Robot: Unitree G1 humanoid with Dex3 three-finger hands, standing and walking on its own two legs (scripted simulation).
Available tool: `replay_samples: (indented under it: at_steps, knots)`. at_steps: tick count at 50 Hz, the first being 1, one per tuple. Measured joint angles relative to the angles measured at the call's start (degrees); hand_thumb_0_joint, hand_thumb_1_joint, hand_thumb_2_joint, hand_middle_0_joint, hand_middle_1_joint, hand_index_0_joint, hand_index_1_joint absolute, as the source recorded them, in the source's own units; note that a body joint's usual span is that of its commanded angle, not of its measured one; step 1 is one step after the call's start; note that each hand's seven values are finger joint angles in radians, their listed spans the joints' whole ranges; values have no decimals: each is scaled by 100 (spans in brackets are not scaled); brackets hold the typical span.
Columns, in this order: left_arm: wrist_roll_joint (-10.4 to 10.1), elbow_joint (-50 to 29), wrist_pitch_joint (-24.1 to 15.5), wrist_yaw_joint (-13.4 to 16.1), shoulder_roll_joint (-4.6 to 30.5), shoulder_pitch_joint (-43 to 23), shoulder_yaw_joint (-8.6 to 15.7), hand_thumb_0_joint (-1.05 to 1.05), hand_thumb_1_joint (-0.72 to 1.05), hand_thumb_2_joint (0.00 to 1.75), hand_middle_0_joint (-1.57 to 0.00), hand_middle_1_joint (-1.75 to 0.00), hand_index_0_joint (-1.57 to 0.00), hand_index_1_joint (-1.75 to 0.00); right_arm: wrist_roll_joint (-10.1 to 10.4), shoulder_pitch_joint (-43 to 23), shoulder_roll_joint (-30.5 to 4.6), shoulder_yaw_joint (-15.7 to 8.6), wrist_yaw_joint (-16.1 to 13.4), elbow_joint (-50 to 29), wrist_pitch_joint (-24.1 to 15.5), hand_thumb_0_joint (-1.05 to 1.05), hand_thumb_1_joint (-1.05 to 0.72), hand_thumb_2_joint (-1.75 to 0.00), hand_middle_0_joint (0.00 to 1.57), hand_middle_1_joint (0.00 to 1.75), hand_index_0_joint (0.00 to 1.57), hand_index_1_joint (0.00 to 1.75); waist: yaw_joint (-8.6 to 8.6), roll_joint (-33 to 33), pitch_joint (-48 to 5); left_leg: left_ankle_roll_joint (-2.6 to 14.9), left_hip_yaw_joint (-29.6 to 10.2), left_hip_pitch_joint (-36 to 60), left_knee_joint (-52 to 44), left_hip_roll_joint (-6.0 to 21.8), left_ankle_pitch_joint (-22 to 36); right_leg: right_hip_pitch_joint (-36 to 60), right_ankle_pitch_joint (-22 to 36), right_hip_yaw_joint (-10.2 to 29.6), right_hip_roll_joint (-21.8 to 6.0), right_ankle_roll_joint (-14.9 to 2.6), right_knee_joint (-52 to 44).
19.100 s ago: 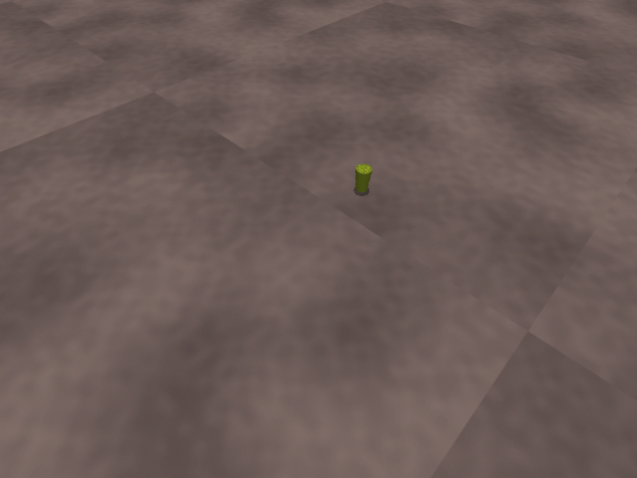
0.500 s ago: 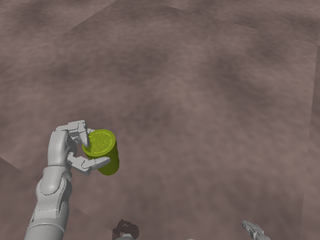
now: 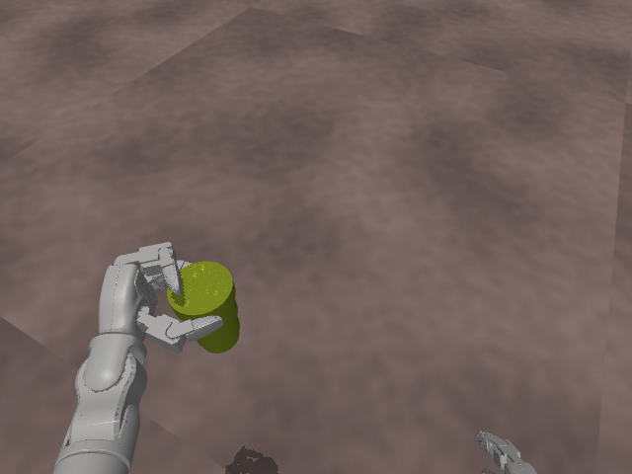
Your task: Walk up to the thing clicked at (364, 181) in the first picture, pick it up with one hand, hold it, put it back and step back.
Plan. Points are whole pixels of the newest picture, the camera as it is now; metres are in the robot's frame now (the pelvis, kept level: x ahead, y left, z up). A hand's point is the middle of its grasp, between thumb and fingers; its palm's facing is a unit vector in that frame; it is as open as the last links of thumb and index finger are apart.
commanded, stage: hold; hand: left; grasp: from the side
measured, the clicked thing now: (211, 313) +0.33 +0.14 +0.01
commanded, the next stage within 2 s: crouch in 1.92 s
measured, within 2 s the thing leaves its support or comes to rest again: neither
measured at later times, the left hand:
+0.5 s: hand (177, 293) +0.32 +0.17 +0.06, palm faces +0.05 -1.00 -0.01, open 7.2 cm
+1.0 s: hand (180, 295) +0.32 +0.17 +0.06, palm faces +0.07 -1.00 +0.00, open 7.3 cm
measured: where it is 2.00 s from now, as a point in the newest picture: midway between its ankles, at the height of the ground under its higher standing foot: outside the picture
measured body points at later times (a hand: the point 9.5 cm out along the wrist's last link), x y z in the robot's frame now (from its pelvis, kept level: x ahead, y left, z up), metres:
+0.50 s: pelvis -0.01 +0.00 +0.00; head +0.03 +0.01 +0.45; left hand +0.31 +0.22 +0.07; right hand +0.13 -0.24 -0.10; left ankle +0.03 +0.12 -0.70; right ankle +0.00 -0.11 -0.70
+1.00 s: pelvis -0.01 +0.00 +0.00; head +0.02 +0.00 +0.45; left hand +0.31 +0.22 +0.06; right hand +0.12 -0.24 -0.10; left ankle +0.03 +0.12 -0.70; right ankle +0.00 -0.11 -0.70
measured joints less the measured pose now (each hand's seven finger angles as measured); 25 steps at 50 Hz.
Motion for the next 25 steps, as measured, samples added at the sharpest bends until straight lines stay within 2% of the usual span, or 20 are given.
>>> replay_samples:
  at_steps: [7,13,20,25]
  knots:
    - [-6,48,-13,33,-11,-69,24,-1,-46,85,-71,-115,-134,-142,-4,-21,16,7,9,-5,-7,1,-93,-90,20,30,21,30,-3,-21,54,7,-4,16,-35,-12,38,20,35,-5,-10,5,-34]
    - [21,-78,-26,7,-15,41,-66,-1,-46,84,-71,-115,-134,-142,-3,4,11,4,16,-9,-26,1,-93,-90,20,30,21,30,5,-6,66,19,11,92,-79,-16,51,98,63,11,-13,18,-93]
    - [-11,130,-52,56,3,-106,53,-1,-45,84,-70,-115,-134,-142,-1,-15,32,14,27,-20,-36,1,-92,-90,20,30,21,30,-15,-17,39,27,10,35,-42,-23,53,41,60,10,-20,22,-52]
    - [9,35,-45,0,18,-44,-35,0,-45,84,-70,-115,-134,-142,-1,4,20,15,27,-40,-44,1,-92,-90,20,30,21,30,2,-14,91,33,11,57,-70,-25,72,67,85,12,-21,30,-89]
